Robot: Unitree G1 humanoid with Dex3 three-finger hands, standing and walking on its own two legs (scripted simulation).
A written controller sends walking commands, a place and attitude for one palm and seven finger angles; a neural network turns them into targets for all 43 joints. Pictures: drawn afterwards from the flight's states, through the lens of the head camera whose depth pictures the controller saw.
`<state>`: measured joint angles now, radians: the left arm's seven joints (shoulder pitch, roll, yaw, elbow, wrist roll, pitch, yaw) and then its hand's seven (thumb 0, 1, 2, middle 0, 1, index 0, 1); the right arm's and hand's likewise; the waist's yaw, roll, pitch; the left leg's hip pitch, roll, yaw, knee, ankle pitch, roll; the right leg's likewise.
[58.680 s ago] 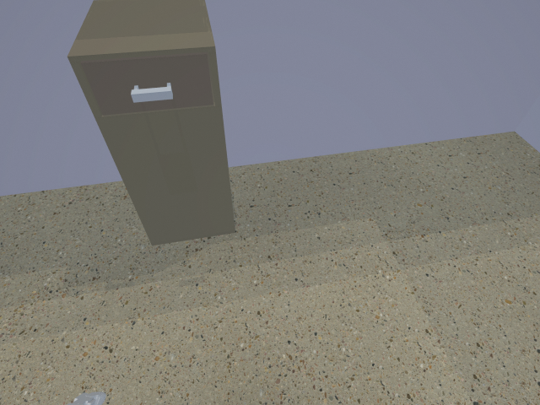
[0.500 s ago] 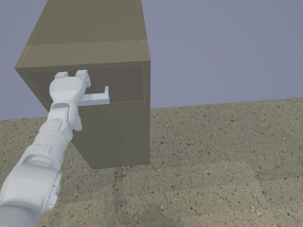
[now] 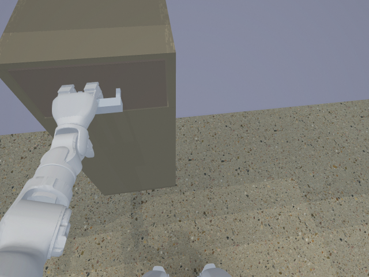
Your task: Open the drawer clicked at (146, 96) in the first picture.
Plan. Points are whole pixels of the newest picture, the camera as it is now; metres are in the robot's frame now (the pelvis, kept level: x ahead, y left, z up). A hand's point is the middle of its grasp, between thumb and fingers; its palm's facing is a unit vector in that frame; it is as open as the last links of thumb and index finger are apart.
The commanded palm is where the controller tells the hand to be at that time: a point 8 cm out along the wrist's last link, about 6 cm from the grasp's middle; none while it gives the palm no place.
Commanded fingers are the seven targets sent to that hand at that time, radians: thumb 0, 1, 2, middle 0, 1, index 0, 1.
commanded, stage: lower the fingers behind the handle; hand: left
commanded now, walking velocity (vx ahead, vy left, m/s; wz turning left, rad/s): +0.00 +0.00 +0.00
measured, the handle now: (99, 99) +0.51 +0.20 +0.04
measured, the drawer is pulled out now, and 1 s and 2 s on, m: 0.00 0.00 0.02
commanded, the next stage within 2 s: close the thumb around the handle in 0.42 s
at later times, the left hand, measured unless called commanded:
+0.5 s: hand (85, 120) +0.47 +0.23 +0.02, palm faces -0.01 -0.02 -1.00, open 13.6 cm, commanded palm +0.46 +0.23 +0.07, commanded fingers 0.00 -0.50 0.30 -0.30 -1.20 -0.30 -1.20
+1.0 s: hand (85, 120) +0.47 +0.23 +0.02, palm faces -0.03 -0.02 -1.00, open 8.0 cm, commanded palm +0.45 +0.23 +0.07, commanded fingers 0.00 0.90 0.90 -0.40 -1.35 -0.40 -1.35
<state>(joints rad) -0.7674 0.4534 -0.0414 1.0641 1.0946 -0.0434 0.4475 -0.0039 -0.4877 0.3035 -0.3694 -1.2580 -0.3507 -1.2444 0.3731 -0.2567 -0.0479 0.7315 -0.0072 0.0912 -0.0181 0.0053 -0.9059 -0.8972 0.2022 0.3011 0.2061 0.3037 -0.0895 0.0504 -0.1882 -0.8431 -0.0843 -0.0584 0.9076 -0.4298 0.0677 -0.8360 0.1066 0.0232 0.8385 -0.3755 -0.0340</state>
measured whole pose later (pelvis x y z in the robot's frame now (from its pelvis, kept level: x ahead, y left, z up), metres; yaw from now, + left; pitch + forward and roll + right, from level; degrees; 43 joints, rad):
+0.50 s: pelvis +0.00 -0.01 +0.00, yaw +0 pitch +21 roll -2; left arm -0.79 0.48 -0.05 1.09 1.08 -0.04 0.41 0.00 -0.49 0.30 -0.34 -1.25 -0.35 -1.24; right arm 0.34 -0.26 -0.03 0.69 0.01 0.09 -0.04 0.00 -0.91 -0.90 0.20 0.30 0.21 0.30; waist -0.09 0.04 -0.19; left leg -0.84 -0.08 -0.06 0.89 -0.42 0.06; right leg -0.83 0.11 0.02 0.83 -0.36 -0.04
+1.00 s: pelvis +0.00 -0.01 +0.00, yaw +0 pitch +21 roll -2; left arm -0.78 0.49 -0.04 1.09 1.07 -0.04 0.39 0.00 0.37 0.67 -0.38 -1.30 -0.35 -1.28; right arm 0.35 -0.25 -0.02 0.69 0.01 0.10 -0.04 0.00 -0.91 -0.90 0.20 0.30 0.21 0.30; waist -0.10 0.05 -0.18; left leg -0.82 -0.07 -0.06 0.88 -0.41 0.06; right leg -0.81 0.11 0.03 0.81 -0.36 -0.04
